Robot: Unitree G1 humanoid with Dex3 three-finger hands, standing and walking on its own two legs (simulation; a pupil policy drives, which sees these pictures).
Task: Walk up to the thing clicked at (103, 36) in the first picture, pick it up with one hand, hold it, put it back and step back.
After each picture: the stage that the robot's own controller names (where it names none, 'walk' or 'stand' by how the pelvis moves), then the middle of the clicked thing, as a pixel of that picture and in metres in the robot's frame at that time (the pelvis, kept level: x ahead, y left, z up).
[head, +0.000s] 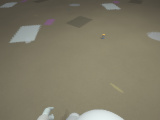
stand; (103, 36) +2.06 -0.24 -0.72
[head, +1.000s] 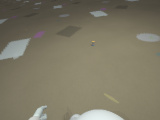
walk; (93, 43) +1.91 +0.14 -0.70
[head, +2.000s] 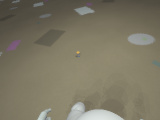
walk; (78, 54) +1.27 +0.44 -0.72
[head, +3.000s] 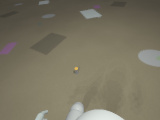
walk; (76, 70) +0.85 +0.35 -0.72
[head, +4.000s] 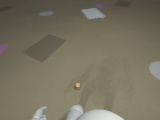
walk; (78, 86) +0.51 +0.21 -0.69
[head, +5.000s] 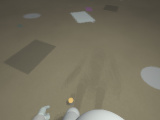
stand; (71, 101) +0.31 +0.21 -0.70
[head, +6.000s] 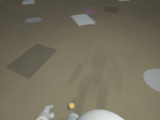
stand; (72, 106) +0.27 +0.20 -0.72
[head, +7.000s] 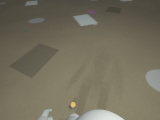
stand; (73, 105) +0.29 +0.20 -0.73
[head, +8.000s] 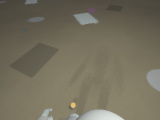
stand; (73, 106) +0.27 +0.20 -0.73
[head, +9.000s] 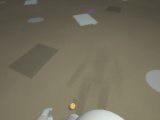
stand; (73, 106) +0.27 +0.20 -0.73
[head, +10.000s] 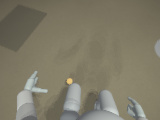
go down; (70, 81) +0.31 +0.22 -0.52
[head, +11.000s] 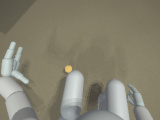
go down; (69, 70) +0.35 +0.25 -0.33
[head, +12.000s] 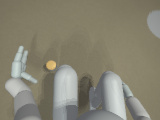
close in; (52, 66) +0.32 +0.28 -0.24
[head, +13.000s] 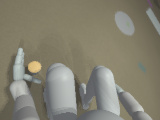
close; (34, 68) +0.32 +0.29 -0.21
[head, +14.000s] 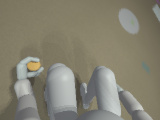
lift; (34, 67) +0.31 +0.29 -0.21
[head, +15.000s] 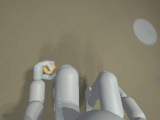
lift; (49, 70) +0.28 +0.27 -0.16
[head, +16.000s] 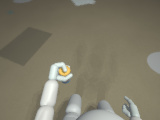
lift; (65, 75) +0.31 +0.19 +0.01
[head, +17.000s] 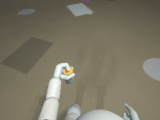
hold; (68, 75) +0.33 +0.17 -0.01
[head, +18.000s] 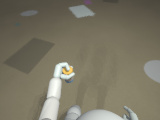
hold; (68, 74) +0.33 +0.18 +0.00
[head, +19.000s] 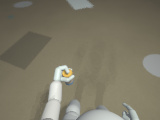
crouch; (68, 77) +0.32 +0.17 -0.05
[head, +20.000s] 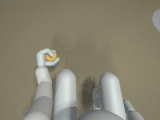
lower; (53, 59) +0.39 +0.27 -0.12
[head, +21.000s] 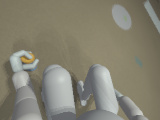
lower; (29, 62) +0.36 +0.29 -0.22
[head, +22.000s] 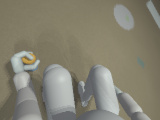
lower; (30, 62) +0.35 +0.30 -0.21
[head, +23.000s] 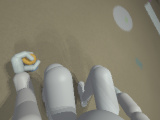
lower; (31, 62) +0.34 +0.30 -0.21
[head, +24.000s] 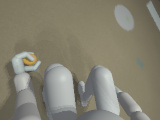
lower; (31, 63) +0.33 +0.30 -0.21
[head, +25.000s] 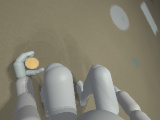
open; (31, 65) +0.33 +0.29 -0.22
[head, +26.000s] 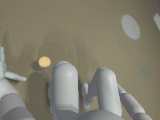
stand; (43, 63) +0.32 +0.27 -0.22
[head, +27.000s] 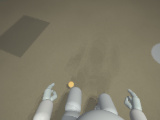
stand; (71, 85) +0.33 +0.21 -0.54
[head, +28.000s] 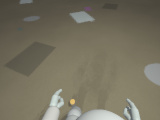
stand; (72, 102) +0.31 +0.20 -0.66
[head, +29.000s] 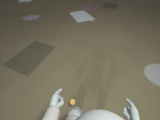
stand; (73, 103) +0.30 +0.20 -0.67
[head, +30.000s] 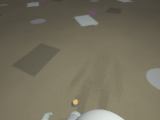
stand; (75, 103) +0.33 +0.18 -0.72
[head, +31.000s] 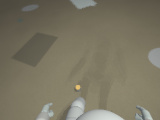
walk; (78, 88) +0.39 +0.20 -0.69
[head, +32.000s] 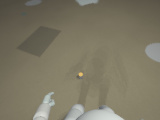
walk; (80, 75) +0.58 +0.16 -0.70
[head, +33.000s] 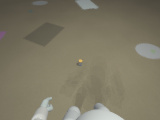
walk; (80, 62) +0.92 +0.17 -0.71
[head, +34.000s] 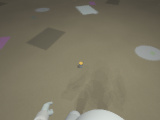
stand; (80, 64) +0.94 +0.20 -0.71
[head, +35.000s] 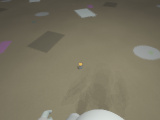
stand; (80, 66) +0.97 +0.21 -0.72
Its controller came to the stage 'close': yes
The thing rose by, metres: 0.70
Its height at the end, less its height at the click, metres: +0.00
